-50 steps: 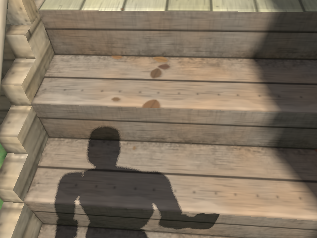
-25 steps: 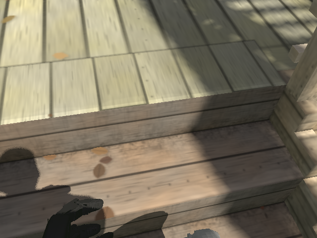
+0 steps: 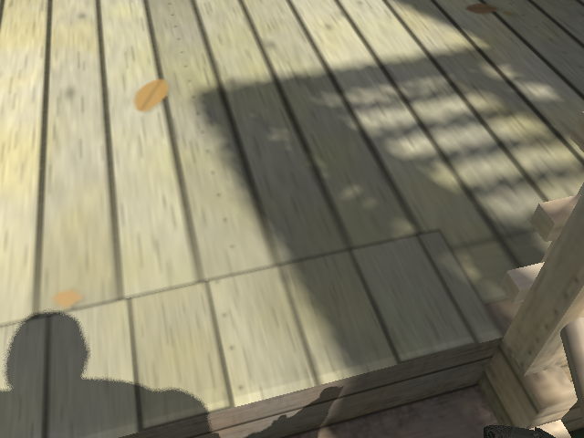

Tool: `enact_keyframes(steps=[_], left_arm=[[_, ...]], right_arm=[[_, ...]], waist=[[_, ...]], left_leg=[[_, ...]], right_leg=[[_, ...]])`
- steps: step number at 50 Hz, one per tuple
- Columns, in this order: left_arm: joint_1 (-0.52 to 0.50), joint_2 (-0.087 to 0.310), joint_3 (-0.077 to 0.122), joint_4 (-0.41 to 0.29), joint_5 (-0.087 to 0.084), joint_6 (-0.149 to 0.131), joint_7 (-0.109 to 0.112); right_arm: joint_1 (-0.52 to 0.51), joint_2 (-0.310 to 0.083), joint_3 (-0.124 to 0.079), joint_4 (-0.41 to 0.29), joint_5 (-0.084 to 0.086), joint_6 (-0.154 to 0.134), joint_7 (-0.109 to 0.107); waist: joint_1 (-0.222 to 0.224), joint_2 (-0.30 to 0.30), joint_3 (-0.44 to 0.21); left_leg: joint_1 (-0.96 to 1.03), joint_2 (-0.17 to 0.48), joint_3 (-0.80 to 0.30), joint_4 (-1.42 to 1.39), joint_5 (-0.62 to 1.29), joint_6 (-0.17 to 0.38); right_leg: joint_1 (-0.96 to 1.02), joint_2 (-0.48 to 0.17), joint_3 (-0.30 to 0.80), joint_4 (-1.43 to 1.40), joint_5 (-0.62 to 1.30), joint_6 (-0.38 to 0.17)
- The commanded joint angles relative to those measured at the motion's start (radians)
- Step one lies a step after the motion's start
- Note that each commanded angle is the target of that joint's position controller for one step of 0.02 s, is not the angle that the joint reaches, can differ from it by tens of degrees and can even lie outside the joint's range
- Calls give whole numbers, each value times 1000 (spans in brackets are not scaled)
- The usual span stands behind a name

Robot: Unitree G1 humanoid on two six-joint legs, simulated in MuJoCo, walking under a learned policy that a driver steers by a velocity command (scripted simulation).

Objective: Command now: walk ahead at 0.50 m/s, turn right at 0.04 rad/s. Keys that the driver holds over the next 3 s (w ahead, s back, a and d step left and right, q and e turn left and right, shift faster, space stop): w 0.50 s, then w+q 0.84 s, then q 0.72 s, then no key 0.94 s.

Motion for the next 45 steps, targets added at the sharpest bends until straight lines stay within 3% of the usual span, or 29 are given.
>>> enact_keyframes(steps=[1, 5, 6, 8, 9, 11, 12, 14, 15, 16, 17, 18, 19, 21, 23, 25, 29, 31, 33, 34, 35, 36, 38, 39, 41, 42, 43, 44, 45], left_arm=[[140, -83, -52, 41, -1, -64, -15], [138, -22, -55, 67, -1, -68, -35], [160, -21, -59, 73, 7, -58, -23], [217, 38, -40, 58, -27, -38, 30], [258, 38, -34, 65, -14, -32, 55], [212, 41, -32, 4, -29, -24, 73], [226, 69, -30, -8, -32, -23, 76], [236, 124, -7, -27, -59, -44, 48], [189, 147, 9, -58, -63, -63, 23], [158, 91, 12, -147, -58, -74, -27], [27, 90, 44, -190, 3, -59, -53], [-20, -49, 23, -281, 54, -40, -43], [-73, -103, -6, -345, 64, -33, -21], [-23, -172, -46, -345, 32, 7, 12], [58, -226, -75, -322, 15, 46, 41], [24, -185, -74, -326, -8, 57, 49], [-252, -212, -103, -436, 5, 59, 67], [-393, -231, -133, -511, 4, 35, 60], [-508, -204, -128, -584, 31, 35, 33], [-505, -192, -128, -576, 21, 48, 9], [-521, -215, -134, -570, -1, 59, 4], [-522, -217, -127, -567, 3, 58, 0], [-471, -206, -114, -525, 0, 63, -11], [-405, -190, -104, -498, -16, 58, -6], [6, 22, -31, -413, 3, 75, 13], [115, 111, -4, -340, 6, 59, 35], [88, 178, 24, -320, -13, 83, 39], [-81, 147, 29, -346, -38, 77, 24], [-200, 49, 6, -329, -38, 45, 16]], right_arm=[[-12, 120, 65, -34, 9, 36, -21], [-251, 122, 108, -151, -3, 51, -16], [-325, 112, 110, -181, 0, 58, -8], [-377, 96, 118, -214, 12, 83, 13], [-329, 139, 125, -182, 6, 81, 8], [-251, 142, 130, -127, 42, 72, 24], [-173, 152, 127, -74, 44, 76, 18], [16, 49, 90, -43, 42, 79, 6], [130, -28, 49, -21, 11, 78, -2], [244, -157, -1, 33, -9, 84, -9], [230, -217, -44, 57, -9, 110, -20], [81, -178, -37, 71, 21, 87, -12], [38, -125, -27, 105, 4, 59, -8], [83, 38, 23, 270, 0, 24, -8], [146, 97, 46, 340, -4, -9, 9], [174, 36, 38, 356, 19, -32, 18], [309, -92, 14, 369, 18, -55, 25], [393, -84, 12, 372, 14, -55, 29], [483, -79, -3, 375, -10, -32, -2], [507, -116, -20, 358, 2, -19, -18], [582, -78, -18, 383, 32, -16, -26], [588, -70, -14, 359, 20, -17, -26], [508, -66, -9, 312, 19, -14, -26], [488, -99, -14, 277, -4, -22, -30], [310, -268, -53, 206, 27, -58, 25], [342, -216, -49, 169, 62, -84, 64], [295, -118, -52, 134, 27, -92, 104], [260, -50, -55, 88, -10, -77, 90], [226, 3, -32, 42, -35, -55, 64]], waist=[[4, -50, 88], [-27, -10, 101], [-1, -36, 99], [32, -121, 26], [39, -196, -46], [22, -127, -75], [7, -152, -153], [-55, -237, -310], [-129, -276, -362], [-149, 21, -346], [-174, 163, -299], [-69, 101, -170], [-6, -10, -72], [105, -75, 143], [147, -33, 160], [148, -35, 165], [58, -48, 123], [15, -69, 164], [-53, -85, 100], [-70, -45, 10], [-95, 18, -2], [-101, 53, -30], [10, 28, -106], [38, 62, -193], [254, 170, -454], [257, -72, -536], [239, -330, -493], [149, -251, -358], [55, -86, -193]], left_leg=[[-362, -8, -15, 248, -84, 23], [-393, 10, 80, 82, -136, 47], [-354, 21, 145, 29, -109, 32], [-218, 100, 303, -220, -197, 26], [-211, 121, 268, -211, -236, 43], [146, 97, 351, -611, -360, 71], [272, 35, 388, -622, -414, 71], [509, -55, 334, -892, -494, 80], [668, -8, 165, -1024, -519, 106], [844, 247, -438, -1398, -798, 194], [832, 313, -914, -1816, -1065, 233], [683, 341, -832, -1787, -1053, 193], [558, 335, -679, -1725, -957, 141], [373, 248, -303, -1627, -653, 59], [387, 198, -102, -1617, -383, 8], [402, 188, -17, -1673, -331, 34], [648, 237, -132, -1797, -225, 124], [700, 203, -129, -1872, -396, 96], [808, 194, -130, -1913, -163, 87], [844, 196, -75, -2026, -3, 117], [890, 195, -65, -2057, 147, 125], [964, 221, -44, -2028, 406, 140], [959, 197, 82, -1899, 1017, 114], [959, 227, 49, -1827, 1364, 131], [946, 209, 79, -1343, 1384, 90], [651, 92, 47, -1054, 1062, 52], [403, -101, 24, -650, 52, 25], [213, -65, -84, -232, -17, -1], [117, -16, -10, -96, 39, 8]], right_leg=[[139, -279, 313, -439, 191, -97], [45, -201, 185, -540, -33, -15], [25, -186, 181, -590, 11, -33], [141, -205, 200, -738, 239, -97], [321, -220, 196, -729, 355, -129], [283, -196, 55, -689, 825, -135], [349, -229, 45, -562, 1408, -167], [468, -285, 102, -233, 1818, -178], [384, -279, 122, 7, 1693, -150], [-38, -136, 155, 332, 1094, -83], [-299, 49, 235, 880, 299, -34], [-477, 33, 375, 1269, 282, -21], [-557, 31, 341, 1375, 330, -32], [-674, 24, 349, 1394, 283, -47], [-726, 29, 376, 1394, 276, -51], [-765, 15, 343, 1290, 251, -29], [-1065, -75, 142, 1591, 53, -40], [-1116, -134, 95, 1343, 2, -58], [-1062, -144, 67, 1207, 30, -49], [-858, -150, 34, 1018, 24, -53], [-786, -138, 3, 956, -4, -68], [-723, -124, -5, 879, -64, -77], [-425, -23, -61, 630, -219, -106], [-242, 56, -76, 548, -266, -88], [176, -28, 184, 335, -292, -107], [401, -211, 587, 125, -584, -158], [420, -325, 1044, -307, -788, -245], [287, -379, 1206, -427, -845, -237], [151, -394, 1083, -385, -755, -230]])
